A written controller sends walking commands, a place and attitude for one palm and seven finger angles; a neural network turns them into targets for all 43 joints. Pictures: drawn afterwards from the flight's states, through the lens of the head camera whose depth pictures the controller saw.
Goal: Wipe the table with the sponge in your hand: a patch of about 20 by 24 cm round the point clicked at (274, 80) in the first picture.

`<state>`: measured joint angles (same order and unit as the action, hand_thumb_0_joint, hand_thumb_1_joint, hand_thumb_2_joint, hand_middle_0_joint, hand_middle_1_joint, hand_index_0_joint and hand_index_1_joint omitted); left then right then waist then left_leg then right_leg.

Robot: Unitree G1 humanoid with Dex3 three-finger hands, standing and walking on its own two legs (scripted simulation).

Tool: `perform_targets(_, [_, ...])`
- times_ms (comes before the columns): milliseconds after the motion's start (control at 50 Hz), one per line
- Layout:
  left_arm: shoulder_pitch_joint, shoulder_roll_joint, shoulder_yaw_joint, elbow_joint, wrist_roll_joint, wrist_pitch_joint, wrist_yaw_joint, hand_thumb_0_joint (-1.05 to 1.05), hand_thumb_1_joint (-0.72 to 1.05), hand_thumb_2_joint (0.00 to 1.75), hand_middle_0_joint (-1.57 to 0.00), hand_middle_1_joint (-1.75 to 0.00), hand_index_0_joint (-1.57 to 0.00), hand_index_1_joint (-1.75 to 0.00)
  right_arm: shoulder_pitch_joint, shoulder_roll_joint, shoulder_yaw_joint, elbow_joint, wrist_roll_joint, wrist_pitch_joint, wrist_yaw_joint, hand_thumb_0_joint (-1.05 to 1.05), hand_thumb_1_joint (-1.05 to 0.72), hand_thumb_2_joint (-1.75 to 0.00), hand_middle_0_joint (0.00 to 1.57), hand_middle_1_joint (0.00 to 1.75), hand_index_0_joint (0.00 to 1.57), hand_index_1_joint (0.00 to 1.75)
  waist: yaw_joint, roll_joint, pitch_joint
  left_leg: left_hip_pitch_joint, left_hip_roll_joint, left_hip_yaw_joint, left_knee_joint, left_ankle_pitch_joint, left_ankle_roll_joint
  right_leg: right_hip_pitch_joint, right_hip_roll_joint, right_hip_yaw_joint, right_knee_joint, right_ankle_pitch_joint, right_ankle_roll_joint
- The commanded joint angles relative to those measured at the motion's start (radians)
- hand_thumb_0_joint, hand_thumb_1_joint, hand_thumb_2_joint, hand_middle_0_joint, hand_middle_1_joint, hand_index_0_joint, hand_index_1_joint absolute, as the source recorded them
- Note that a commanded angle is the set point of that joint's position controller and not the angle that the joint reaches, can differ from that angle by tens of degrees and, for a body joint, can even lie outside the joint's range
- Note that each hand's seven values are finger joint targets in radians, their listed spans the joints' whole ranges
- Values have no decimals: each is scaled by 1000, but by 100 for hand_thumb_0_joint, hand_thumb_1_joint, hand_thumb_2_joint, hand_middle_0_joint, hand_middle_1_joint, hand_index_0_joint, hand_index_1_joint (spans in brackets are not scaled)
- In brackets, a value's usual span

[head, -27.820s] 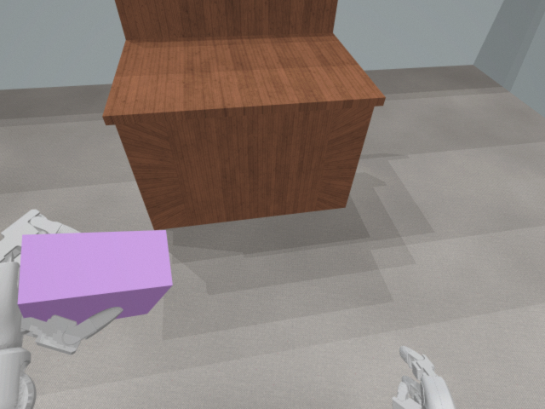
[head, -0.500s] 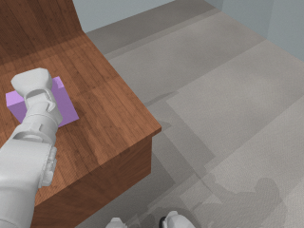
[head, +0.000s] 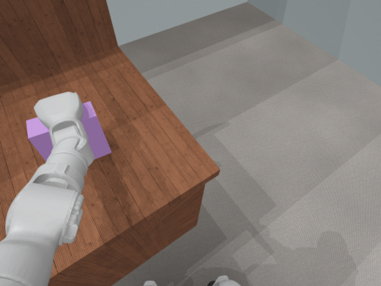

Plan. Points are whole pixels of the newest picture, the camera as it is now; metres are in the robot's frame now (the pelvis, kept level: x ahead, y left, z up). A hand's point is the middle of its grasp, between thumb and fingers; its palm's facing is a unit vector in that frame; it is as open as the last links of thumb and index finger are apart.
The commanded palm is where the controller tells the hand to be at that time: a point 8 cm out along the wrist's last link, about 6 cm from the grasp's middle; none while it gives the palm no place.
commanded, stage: wipe back along the third lane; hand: left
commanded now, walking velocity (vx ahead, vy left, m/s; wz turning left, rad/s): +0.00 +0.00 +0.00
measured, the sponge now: (76, 144) +0.45 +0.27 -0.02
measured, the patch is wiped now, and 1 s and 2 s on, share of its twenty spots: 1.00 1.00 1.00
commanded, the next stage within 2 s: none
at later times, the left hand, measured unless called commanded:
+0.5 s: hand (72, 135) +0.44 +0.25 +0.04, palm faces -0.02 +0.01 -1.00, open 10.2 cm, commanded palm +0.38 +0.21 +0.06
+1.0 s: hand (80, 159) +0.37 +0.22 +0.04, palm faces -0.01 -0.03 -1.00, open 10.2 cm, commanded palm +0.33 +0.19 +0.06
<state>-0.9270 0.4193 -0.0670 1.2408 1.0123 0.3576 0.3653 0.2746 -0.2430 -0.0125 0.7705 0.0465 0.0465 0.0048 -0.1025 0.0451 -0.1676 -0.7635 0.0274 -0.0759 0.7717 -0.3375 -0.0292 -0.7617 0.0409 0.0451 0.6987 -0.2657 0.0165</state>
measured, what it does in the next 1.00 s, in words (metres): stands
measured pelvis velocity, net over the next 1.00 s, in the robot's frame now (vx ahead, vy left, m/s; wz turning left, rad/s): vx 0.05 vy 0.01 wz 0.04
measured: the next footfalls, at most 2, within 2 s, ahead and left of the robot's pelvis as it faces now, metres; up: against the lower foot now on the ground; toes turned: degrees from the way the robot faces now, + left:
none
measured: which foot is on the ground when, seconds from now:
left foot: down 0.00-1.00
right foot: down 0.00-1.00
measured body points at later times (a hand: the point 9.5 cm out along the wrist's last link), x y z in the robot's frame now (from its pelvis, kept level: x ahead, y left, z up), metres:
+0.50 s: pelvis +0.05 +0.02 +0.02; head +0.08 +0.02 +0.47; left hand +0.43 +0.24 +0.09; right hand +0.20 -0.21 -0.11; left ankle +0.01 +0.14 -0.71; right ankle +0.03 -0.13 -0.71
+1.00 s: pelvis +0.05 +0.01 +0.02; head +0.04 +0.00 +0.47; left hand +0.37 +0.22 +0.09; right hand +0.28 -0.19 -0.07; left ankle +0.01 +0.14 -0.71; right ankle +0.03 -0.13 -0.71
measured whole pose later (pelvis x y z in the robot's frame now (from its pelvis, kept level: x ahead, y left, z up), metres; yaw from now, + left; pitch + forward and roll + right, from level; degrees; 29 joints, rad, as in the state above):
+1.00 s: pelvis +0.05 +0.01 +0.02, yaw +2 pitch +6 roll -1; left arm -0.37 0.16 -0.39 0.58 1.00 0.64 0.32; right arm 0.02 -0.23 0.00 0.68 0.07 0.22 0.05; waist 0.06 0.04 -0.15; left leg -0.37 0.00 -0.08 0.62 -0.36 -0.01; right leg -0.37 -0.01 0.01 0.58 -0.32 0.02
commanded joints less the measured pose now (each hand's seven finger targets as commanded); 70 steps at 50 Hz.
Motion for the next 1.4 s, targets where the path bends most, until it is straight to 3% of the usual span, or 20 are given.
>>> perform_targets(0, [-166,51,-49,-40,-18,34,16,0,10,130,-120,-160,-120,-160,20,-146,-47,-72,5,-25,0,0,-90,-90,20,30,20,30,15,-53,-272,180,-17,74,-125,136,58,243,3,-93,-107,121,-42])
perform_targets(120, [-141,-26,-87,-63,-48,78,19,0,10,130,-120,-160,-120,-160,-39,-139,-43,-67,10,-9,7,0,-90,-90,20,30,20,30,32,-48,-234,243,-14,68,-169,143,52,258,2,-107,-129,94,-52])
perform_targets(180, [-78,-97,-114,-99,-63,80,14,0,10,130,-120,-160,-120,-160,-61,-130,-46,-72,8,-1,14,0,-90,-90,20,30,20,30,53,-25,-255,297,-10,65,-169,220,47,281,3,-114,-121,158,-62])
perform_targets(240, [-16,-157,-143,-142,-77,93,13,0,10,130,-120,-160,-120,-160,-92,-125,-48,-84,7,16,21,0,-90,-90,20,30,20,30,59,-81,-257,319,-11,70,-168,275,45,325,2,-117,-124,240,-61])
perform_targets(280, [24,-221,-179,-196,-92,103,11,0,10,130,-120,-160,-120,-160,-116,-116,-49,-94,9,23,29,0,-90,-90,20,30,20,30,70,-40,-256,359,-11,67,-170,329,41,334,3,-124,-120,273,-68])
perform_targets(420, [151,-293,-231,-339,-111,179,-4,0,10,130,-120,-160,-120,-160,-212,-113,-46,-120,10,72,39,0,-90,-90,20,30,20,30,90,-113,-251,410,-17,71,-171,437,39,433,-5,-126,-127,436,-69])
perform_targets(660, [389,-259,-246,-620,-87,265,-88,0,10,130,-120,-160,-120,-160,-353,-113,-29,-201,20,136,33,0,-90,-90,20,30,20,30,144,-122,-226,458,-36,77,-181,532,37,569,-22,-114,-130,602,-83])
perform_targets(720, [421,-285,-289,-668,-76,268,-91,0,10,130,-120,-160,-120,-160,-358,-112,-25,-211,21,136,36,0,-90,-90,20,30,20,30,132,-117,-192,464,-41,80,-182,520,38,564,-21,-120,-128,594,-83])
perform_targets(760, [433,-252,-255,-706,-81,272,-93,0,10,130,-120,-160,-120,-160,-381,-115,-23,-219,24,135,34,0,-90,-90,20,30,20,30,147,-126,-191,459,-40,74,-191,500,35,570,-20,-108,-135,583,-88])
perform_targets(820, [381,-302,-323,-706,-61,284,-94,0,10,130,-120,-160,-120,-160,-379,-110,-23,-213,26,136,34,0,-90,-90,20,30,20,30,123,-108,-153,471,-39,72,-195,467,35,527,-15,-123,-135,509,-89])
perform_targets(860, [428,-262,-270,-714,-68,286,-94,0,10,130,-120,-160,-120,-160,-393,-114,-23,-218,25,133,36,0,-90,-90,20,30,20,30,153,-107,-179,469,-39,65,-197,476,33,545,-13,-116,-132,511,-96])
perform_targets(900, [406,-316,-338,-729,-63,288,-96,0,10,130,-120,-160,-120,-160,-395,-108,-23,-222,27,135,39,0,-90,-90,20,30,20,30,132,-92,-172,474,-42,72,-196,441,34,530,-14,-124,-131,474,-92])
perform_targets(1060, [433,-256,-267,-718,-73,281,-88,0,10,130,-120,-160,-120,-160,-410,-112,-20,-226,28,123,31,0,-90,-90,20,30,20,30,158,-120,-130,426,-47,68,-229,288,36,507,-4,-113,-158,302,-95])
perform_targets(1140, [373,-291,-311,-677,-74,275,-81,0,10,130,-120,-160,-120,-160,-399,-106,-18,-218,35,110,24,0,-90,-90,20,30,20,30,139,-107,-92,423,-51,74,-243,200,38,459,0,-117,-177,170,-89])
perform_targets(1160, [387,-249,-258,-677,-80,270,-79,0,10,130,-120,-160,-120,-160,-404,-111,-17,-217,32,104,21,0,-90,-90,20,30,20,30,159,-111,-108,412,-52,70,-247,193,38,469,3,-106,-183,162,-92])
perform_targets(1200, [390,-302,-312,-674,-84,262,-78,0,10,130,-120,-160,-120,-160,-393,-105,-19,-221,34,100,21,0,-90,-90,20,30,20,30,140,-128,-102,414,-55,77,-242,187,40,475,-3,-110,-182,170,-85])
perform_targets(1260, [473,-236,-232,-686,-95,251,-72,0,10,130,-120,-160,-120,-160,-403,-112,-22,-223,32,94,22,0,-90,-90,20,30,20,30,174,-135,-128,403,-56,77,-245,195,38,508,-4,-90,-188,191,-88])
perform_targets(1300, [457,-315,-321,-705,-101,248,-77,0,10,130,-120,-160,-120,-160,-400,-106,-19,-232,38,90,25,0,-90,-90,20,30,20,30,147,-150,-96,407,-57,84,-244,178,42,491,-5,-101,-192,172,-79])
perform_targets(1360, [536,-251,-248,-719,-112,250,-73,0,10,130,-120,-160,-120,-160,-416,-112,-22,-231,37,85,27,0,-90,-90,20,30,20,30,179,-149,-98,402,-58,81,-253,178,40,515,-5,-83,-203,176,-82])
perform_targets(1380, [524,-302,-309,-731,-109,251,-75,0,10,130,-120,-160,-120,-160,-412,-107,-20,-233,39,84,28,0,-90,-90,20,30,20,30,160,-156,-97,415,-60,89,-249,181,43,517,-8,-90,-198,187,-76])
